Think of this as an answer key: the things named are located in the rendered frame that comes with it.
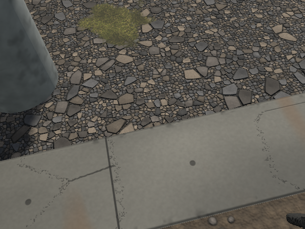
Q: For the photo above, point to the robot right hand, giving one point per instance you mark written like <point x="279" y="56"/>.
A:
<point x="296" y="219"/>

